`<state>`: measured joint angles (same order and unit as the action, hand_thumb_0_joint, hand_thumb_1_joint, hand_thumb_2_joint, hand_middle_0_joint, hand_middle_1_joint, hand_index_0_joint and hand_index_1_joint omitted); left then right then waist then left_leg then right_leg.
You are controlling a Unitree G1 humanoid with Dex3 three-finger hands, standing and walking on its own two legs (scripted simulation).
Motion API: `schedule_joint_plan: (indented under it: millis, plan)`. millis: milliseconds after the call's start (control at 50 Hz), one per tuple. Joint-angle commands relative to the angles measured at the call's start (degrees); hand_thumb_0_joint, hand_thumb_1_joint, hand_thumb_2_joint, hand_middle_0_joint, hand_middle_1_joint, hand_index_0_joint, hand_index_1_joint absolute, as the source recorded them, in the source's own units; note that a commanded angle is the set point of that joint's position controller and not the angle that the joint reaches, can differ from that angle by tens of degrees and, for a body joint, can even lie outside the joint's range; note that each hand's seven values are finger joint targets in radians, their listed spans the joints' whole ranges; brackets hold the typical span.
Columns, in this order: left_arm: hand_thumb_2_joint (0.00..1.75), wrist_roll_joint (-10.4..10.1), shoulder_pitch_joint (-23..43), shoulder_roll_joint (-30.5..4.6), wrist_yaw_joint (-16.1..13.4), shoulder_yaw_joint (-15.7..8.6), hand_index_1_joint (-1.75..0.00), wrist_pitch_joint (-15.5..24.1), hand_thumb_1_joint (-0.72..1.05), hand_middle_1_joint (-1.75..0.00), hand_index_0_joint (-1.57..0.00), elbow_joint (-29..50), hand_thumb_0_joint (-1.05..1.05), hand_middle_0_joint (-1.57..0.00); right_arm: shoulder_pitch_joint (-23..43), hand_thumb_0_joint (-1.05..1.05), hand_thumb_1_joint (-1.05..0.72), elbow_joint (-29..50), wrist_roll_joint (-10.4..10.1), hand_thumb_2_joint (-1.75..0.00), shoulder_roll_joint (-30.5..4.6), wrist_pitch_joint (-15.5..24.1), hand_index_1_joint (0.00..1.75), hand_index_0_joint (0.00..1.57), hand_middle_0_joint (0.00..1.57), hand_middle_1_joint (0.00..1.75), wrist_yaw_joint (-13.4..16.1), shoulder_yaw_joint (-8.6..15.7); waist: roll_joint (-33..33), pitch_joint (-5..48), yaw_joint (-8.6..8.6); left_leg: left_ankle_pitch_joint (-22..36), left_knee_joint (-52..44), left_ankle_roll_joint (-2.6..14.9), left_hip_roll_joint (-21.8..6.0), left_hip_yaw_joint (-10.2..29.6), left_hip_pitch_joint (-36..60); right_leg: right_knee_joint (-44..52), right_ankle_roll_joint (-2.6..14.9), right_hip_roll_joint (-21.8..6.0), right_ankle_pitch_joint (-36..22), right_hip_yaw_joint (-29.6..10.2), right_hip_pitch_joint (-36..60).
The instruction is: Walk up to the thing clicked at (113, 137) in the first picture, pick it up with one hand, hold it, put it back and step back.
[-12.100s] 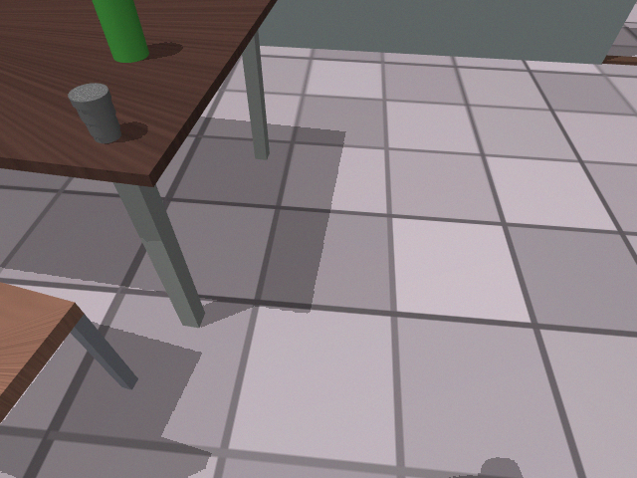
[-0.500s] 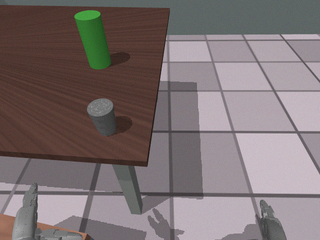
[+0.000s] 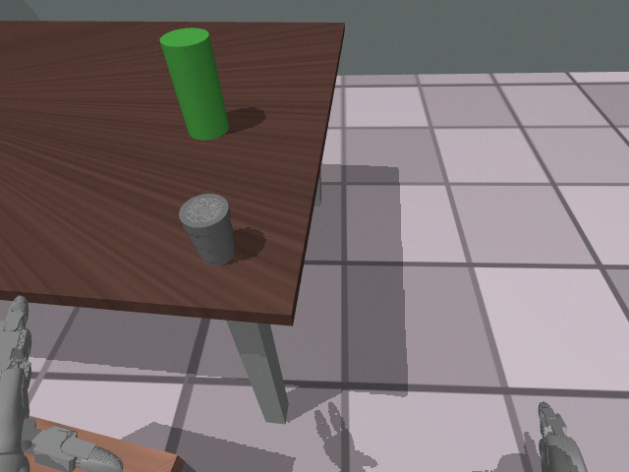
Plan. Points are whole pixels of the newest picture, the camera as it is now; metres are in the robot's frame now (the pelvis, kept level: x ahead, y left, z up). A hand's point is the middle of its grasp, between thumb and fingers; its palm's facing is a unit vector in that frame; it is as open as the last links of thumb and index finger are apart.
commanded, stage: rise first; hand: left
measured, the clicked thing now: (211, 232) +0.46 +0.20 +0.03
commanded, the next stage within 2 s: go down in 0.68 s
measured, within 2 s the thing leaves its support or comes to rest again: neither
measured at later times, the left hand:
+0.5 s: hand (43, 379) +0.18 +0.28 +0.12, palm faces +0.39 -0.81 -0.43, open 17.5 cm
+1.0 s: hand (27, 365) +0.19 +0.29 +0.13, palm faces +0.41 -0.82 -0.40, open 17.6 cm
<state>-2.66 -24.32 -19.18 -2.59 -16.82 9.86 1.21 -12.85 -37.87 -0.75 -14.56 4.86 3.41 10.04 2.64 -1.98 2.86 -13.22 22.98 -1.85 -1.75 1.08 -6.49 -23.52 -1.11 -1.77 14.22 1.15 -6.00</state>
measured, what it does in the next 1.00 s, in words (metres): stands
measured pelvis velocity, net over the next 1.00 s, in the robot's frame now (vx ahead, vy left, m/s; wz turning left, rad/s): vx -0.01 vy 0.00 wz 0.01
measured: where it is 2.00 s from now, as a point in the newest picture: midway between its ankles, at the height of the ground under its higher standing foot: outside the picture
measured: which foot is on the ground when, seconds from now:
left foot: down 0.00-1.00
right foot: down 0.00-1.00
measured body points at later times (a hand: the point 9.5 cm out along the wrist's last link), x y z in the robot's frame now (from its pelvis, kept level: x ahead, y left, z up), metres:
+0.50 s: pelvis -0.01 +0.00 +0.00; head -0.02 -0.02 +0.45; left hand +0.16 +0.32 +0.14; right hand +0.15 -0.27 -0.09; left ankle -0.01 +0.14 -0.74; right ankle -0.01 -0.13 -0.74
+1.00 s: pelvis -0.01 +0.00 +0.00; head -0.02 -0.01 +0.44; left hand +0.16 +0.33 +0.16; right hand +0.16 -0.26 -0.09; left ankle -0.01 +0.14 -0.74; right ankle -0.01 -0.13 -0.74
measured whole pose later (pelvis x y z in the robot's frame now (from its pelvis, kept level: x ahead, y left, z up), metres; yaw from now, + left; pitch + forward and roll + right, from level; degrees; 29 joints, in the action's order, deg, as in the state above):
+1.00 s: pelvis -0.01 +0.00 +0.00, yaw +1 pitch -3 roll +0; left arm -4.1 -19.9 -20.0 2.1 -23.7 20.7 5.1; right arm -13.0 -37.6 -0.6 -13.1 6.3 1.6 10.2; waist 2.0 -0.7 3.1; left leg -14.6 27.6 -1.6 -1.3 1.7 -10.0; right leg -27.4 -1.4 -2.2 15.5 1.7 -8.9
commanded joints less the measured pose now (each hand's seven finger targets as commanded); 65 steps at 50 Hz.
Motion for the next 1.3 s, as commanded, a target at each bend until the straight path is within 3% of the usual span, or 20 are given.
schedule_joint_plan:
  millis: [0,20,60,120,280,320,360,400,440,500,520,560,740,780,800,820,880,1080,1220,1280]
  plan:
    - [0.02,-0.2,3.7,-12.5,-0.5,-8.3,-0.05,4.9,-0.55,-0.04,-0.03,12.6,0.0,-0.04,3.3,0.0,0.55,6.4,0.0,-0.01,-7.1,2.8,0.05,0.05,0.05,0.05,0.3,2.6,0.0,2.7,0.08,10.5,-3.0,2.03,2.4,-3.7,0.1,4.0,0.78,0.7,-10.5,2.2,-1.2]
    - [0.02,-0.3,4.3,-13.0,-0.5,-8.9,-0.05,5.1,-0.55,-0.04,-0.04,12.9,0.0,-0.04,4.8,0.0,0.55,8.4,0.1,-0.02,-9.7,3.2,0.05,0.05,0.05,0.05,0.5,4.0,-1.1,2.8,-0.31,9.8,-3.1,1.99,2.3,-3.5,0.2,4.1,0.78,1.0,-9.6,2.5,-1.0]
    - [0.01,-0.3,5.3,-12.7,-0.3,-8.7,-0.04,5.9,-0.53,-0.03,-0.04,14.8,0.0,-0.04,6.4,0.0,0.56,9.2,-0.2,-0.01,-6.0,3.6,0.05,0.05,0.05,0.05,0.0,0.8,-0.7,3.1,0.52,8.9,-3.2,2.15,2.5,-3.4,0.0,4.3,0.83,0.9,-8.6,2.4,-0.7]
    - [0.02,-0.4,4.3,-12.8,-0.4,-9.1,-0.05,6.6,-0.55,-0.04,-0.04,14.5,0.0,-0.05,4.1,0.0,0.54,8.2,-0.1,-0.02,-8.8,3.8,0.05,0.05,0.05,0.05,0.3,3.4,-0.6,2.6,-0.38,8.4,-3.6,2.0,2.3,-3.3,0.3,4.3,0.93,1.2,-8.1,2.6,-1.2]
    - [0.03,-0.2,6.3,-13.3,-0.5,-9.7,-0.05,8.2,-0.54,-0.05,-0.04,16.0,0.0,-0.04,5.3,0.0,0.55,8.3,-0.1,-0.03,-8.3,4.8,0.05,0.05,0.05,0.05,0.3,3.1,-1.4,3.5,-0.19,7.3,-3.5,2.34,2.6,-3.2,0.6,4.6,0.7,0.8,-7.2,2.4,-1.1]
    - [0.03,-0.3,5.9,-12.5,-0.3,-9.2,-0.05,8.7,-0.54,-0.04,-0.04,16.5,0.0,-0.04,5.4,0.0,0.55,7.4,-0.3,-0.03,-5.3,4.8,0.05,0.05,0.05,0.05,-0.2,0.8,0.2,2.6,0.48,7.0,-3.9,2.18,2.7,-3.3,0.1,4.6,0.93,0.9,-6.5,2.5,-1.4]
    - [0.04,-0.3,6.0,-14.9,-0.6,-11.5,-0.05,8.8,-0.55,-0.05,-0.04,17.0,0.0,-0.05,4.9,0.0,0.55,8.4,0.0,-0.03,-9.8,5.1,0.05,0.05,0.05,0.05,0.2,4.2,-1.8,3.8,0.09,8.0,-3.6,2.17,2.4,-2.9,0.5,4.3,0.78,1.1,-7.5,2.7,-0.9]
    - [0.03,-0.2,5.0,-12.1,-0.2,-8.9,-0.05,9.2,-0.55,-0.04,-0.04,17.6,0.0,-0.05,4.9,0.0,0.54,7.0,-0.3,-0.04,-4.6,5.1,0.05,0.05,0.05,0.05,-0.4,0.3,-0.1,3.3,0.95,8.4,-3.7,2.2,2.6,-3.1,0.2,4.2,0.92,0.9,-8.1,2.6,-0.6]
    - [0.05,-0.4,4.9,-12.9,-0.4,-9.7,-0.06,9.5,-0.56,-0.05,-0.04,18.3,0.0,-0.05,6.2,0.0,0.53,9.1,-0.5,-0.04,-8.0,5.2,0.05,0.05,0.05,0.05,-0.2,3.1,0.2,3.5,0.62,8.7,-3.9,1.94,2.4,-3.0,0.4,3.9,1.07,1.0,-8.2,2.7,-0.6]
    - [0.05,-0.4,5.0,-12.1,-0.1,-9.4,-0.06,10.0,-0.57,-0.05,-0.04,19.4,0.0,-0.05,5.2,0.0,0.53,9.0,-0.5,-0.05,-5.4,5.4,0.05,0.05,0.05,0.05,-0.7,1.0,-0.4,2.5,0.78,7.6,-4.1,1.95,2.3,-2.9,-0.2,4.2,1.09,1.3,-7.1,2.9,-0.3]
    - [0.05,-0.5,4.6,-13.0,-0.2,-10.3,-0.06,10.0,-0.57,-0.05,-0.04,19.5,0.0,-0.05,5.6,0.0,0.53,9.6,-0.5,-0.05,-8.4,5.5,0.05,0.05,0.05,0.05,-0.3,3.5,0.2,2.9,0.41,7.5,-4.1,1.89,2.4,-3.0,0.1,4.2,1.13,1.4,-7.1,2.8,-0.7]
    - [0.05,-0.5,4.6,-12.9,-0.2,-10.5,-0.06,10.2,-0.57,-0.05,-0.05,19.4,0.0,-0.05,3.6,0.0,0.52,7.6,-0.5,-0.05,-5.5,5.4,0.05,0.05,0.05,0.05,-0.7,1.4,0.0,2.6,1.07,7.6,-4.1,1.95,2.3,-2.9,-0.5,4.1,1.11,1.4,-6.9,3.0,-0.3]
    - [0.08,-0.5,5.2,-14.3,-0.2,-12.3,-0.08,11.0,-0.59,-0.06,-0.05,21.5,0.0,-0.06,3.8,0.0,0.52,11.4,-0.4,-0.07,-8.9,6.3,0.05,0.05,0.05,0.05,-0.5,4.1,0.5,3.9,0.38,9.0,-3.8,1.7,2.0,-2.7,0.2,3.5,1.14,1.6,-8.6,3.0,0.6]
    - [0.08,-0.7,2.0,-8.6,1.5,-10.8,-0.08,12.5,-0.58,-0.04,-0.02,17.0,0.0,-0.05,4.5,0.0,0.57,12.1,0.2,-0.05,-5.6,5.9,0.05,0.05,0.05,0.05,-1.4,1.5,-5.1,5.2,-0.44,10.2,-0.2,1.83,2.2,-2.6,-1.7,1.9,0.55,1.6,-9.1,2.5,-0.8]
    - [0.0,-0.4,6.5,-14.8,0.4,-12.5,-0.05,11.9,-0.61,-0.05,-0.09,21.6,0.0,-0.08,2.8,0.0,0.51,11.9,-0.6,-0.05,-6.4,6.0,0.05,0.05,0.05,0.05,-0.8,2.6,0.8,3.5,0.61,10.1,-3.4,1.78,2.4,-3.1,0.4,3.5,0.93,1.2,-9.7,2.7,0.0]
    - [0.01,-1.2,4.7,-8.7,1.9,-10.3,-0.08,13.5,-0.61,-0.07,-0.08,18.4,0.0,-0.09,2.8,0.0,0.52,9.7,0.2,-0.05,-5.5,5.4,0.05,0.05,0.05,0.05,-1.3,2.0,-1.4,5.0,-0.89,9.5,0.0,1.76,2.6,-3.0,-1.6,1.5,0.69,1.0,-9.2,2.1,-1.4]
    - [0.02,-1.9,9.6,-15.2,3.1,-15.6,-0.08,14.6,-0.61,-0.07,-0.07,17.7,0.0,-0.08,4.8,0.0,0.53,10.4,0.3,-0.05,-7.3,4.7,0.05,0.05,0.05,0.05,-1.4,3.2,-1.3,4.9,-0.18,8.2,1.0,1.8,3.1,-3.1,-3.3,1.4,0.36,0.6,-7.9,1.9,-2.7]
    - [0.0,-6.0,30.7,-21.5,11.1,-15.7,-0.06,11.5,-0.61,-0.05,-0.08,4.4,0.0,-0.09,8.5,0.0,0.54,7.2,-0.5,-0.05,-6.2,4.1,0.05,0.05,0.05,0.05,1.0,-0.1,-0.1,8.0,-3.04,3.6,2.1,2.46,3.5,-2.5,-4.1,0.4,0.21,0.0,-5.2,1.0,-6.1]
    - [0.02,-10.7,39.7,-25.8,19.8,-17.8,-0.05,6.7,-0.61,-0.05,-0.07,-7.3,0.0,-0.07,6.5,0.0,0.54,5.0,-1.3,-0.05,-4.2,4.7,0.05,0.05,0.05,0.05,1.9,-4.0,4.3,11.8,-2.23,8.0,1.5,1.99,2.5,-1.6,-4.3,-1.1,1.22,1.1,-8.7,2.0,-4.6]
    - [0.04,-11.7,42.5,-28.4,22.6,-19.0,-0.06,4.5,-0.61,-0.05,-0.06,-12.9,0.0,-0.06,6.8,0.0,0.54,4.1,-1.3,-0.05,-6.5,5.2,0.05,0.05,0.05,0.05,2.2,-2.7,3.1,12.5,-2.16,8.8,1.4,1.92,2.2,-1.5,-5.1,-1.2,1.43,1.3,-8.9,2.0,-5.1]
